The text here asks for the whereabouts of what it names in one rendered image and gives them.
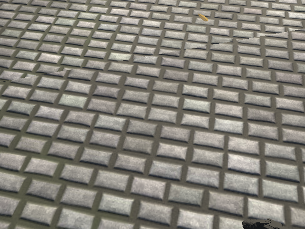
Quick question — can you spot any right robot hand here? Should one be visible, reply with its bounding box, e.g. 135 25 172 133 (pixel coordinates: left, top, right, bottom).
242 219 288 229

